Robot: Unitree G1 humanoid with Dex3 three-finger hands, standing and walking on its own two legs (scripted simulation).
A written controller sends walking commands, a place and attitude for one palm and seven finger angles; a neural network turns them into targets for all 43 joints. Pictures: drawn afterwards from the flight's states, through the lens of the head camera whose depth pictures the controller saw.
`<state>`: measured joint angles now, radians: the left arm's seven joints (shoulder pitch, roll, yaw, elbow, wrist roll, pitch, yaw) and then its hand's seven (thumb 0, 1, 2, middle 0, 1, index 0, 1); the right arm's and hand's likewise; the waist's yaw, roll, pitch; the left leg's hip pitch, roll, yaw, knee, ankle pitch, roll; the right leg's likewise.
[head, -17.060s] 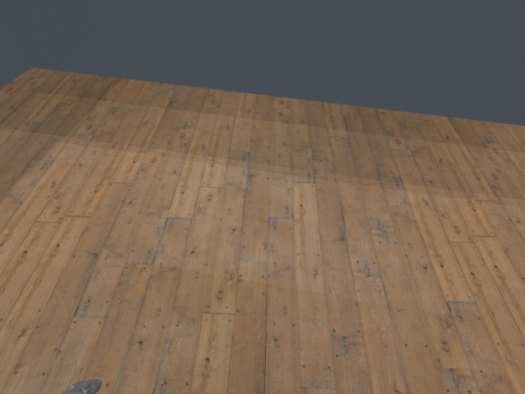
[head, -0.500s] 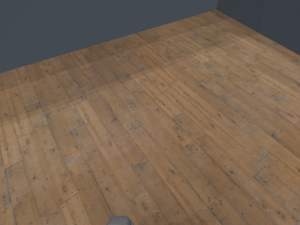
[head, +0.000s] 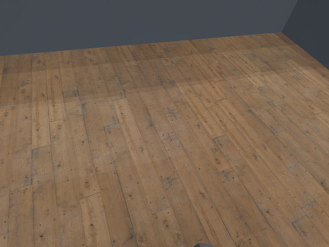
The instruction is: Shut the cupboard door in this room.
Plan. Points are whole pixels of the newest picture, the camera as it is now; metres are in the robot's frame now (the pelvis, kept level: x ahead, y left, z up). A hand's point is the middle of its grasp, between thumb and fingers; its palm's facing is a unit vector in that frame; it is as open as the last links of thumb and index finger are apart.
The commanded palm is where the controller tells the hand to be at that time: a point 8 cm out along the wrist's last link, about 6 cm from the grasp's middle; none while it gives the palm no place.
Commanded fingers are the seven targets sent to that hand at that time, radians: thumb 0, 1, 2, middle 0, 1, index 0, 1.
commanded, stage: turn or walk to find it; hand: left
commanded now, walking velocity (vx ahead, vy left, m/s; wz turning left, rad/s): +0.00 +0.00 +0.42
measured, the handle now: out of the picture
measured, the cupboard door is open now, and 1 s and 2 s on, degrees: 93 93 93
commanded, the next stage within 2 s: stand and wait in 1.70 s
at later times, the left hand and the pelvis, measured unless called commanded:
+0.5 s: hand out of the picture -0.01 +0.16 -0.16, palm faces +0.24 -0.94 -0.25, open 7.3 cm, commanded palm none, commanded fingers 0.00 0.90 0.90 -0.20 -0.30 -0.20 -0.30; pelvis -0.03 -0.04 +0.00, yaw +14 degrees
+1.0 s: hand out of the picture -0.07 +0.21 -0.17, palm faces +0.43 -0.87 -0.25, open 7.4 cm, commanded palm none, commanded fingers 0.00 0.90 0.90 -0.20 -0.30 -0.20 -0.30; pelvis -0.06 -0.02 +0.00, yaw +25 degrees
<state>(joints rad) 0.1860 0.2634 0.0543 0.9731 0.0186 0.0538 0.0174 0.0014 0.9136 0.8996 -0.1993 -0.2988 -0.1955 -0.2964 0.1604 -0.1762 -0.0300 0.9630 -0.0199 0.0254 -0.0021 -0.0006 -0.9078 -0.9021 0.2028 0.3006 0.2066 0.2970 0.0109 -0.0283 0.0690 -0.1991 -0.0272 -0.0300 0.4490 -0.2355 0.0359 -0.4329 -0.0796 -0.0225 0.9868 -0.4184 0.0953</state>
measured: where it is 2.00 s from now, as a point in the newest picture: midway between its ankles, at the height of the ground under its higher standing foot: outside the picture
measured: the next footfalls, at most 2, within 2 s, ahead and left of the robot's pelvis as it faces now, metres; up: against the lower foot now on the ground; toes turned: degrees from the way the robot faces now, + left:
right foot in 0.16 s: +0.04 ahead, -0.14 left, +0.00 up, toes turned +1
left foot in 0.64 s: -0.07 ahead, +0.10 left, +0.00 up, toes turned +22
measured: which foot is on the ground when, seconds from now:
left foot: down 0.00-0.16, up 0.18-0.62, down 0.64-1.00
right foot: up 0.00-0.14, down 0.16-0.64, up 0.66-1.00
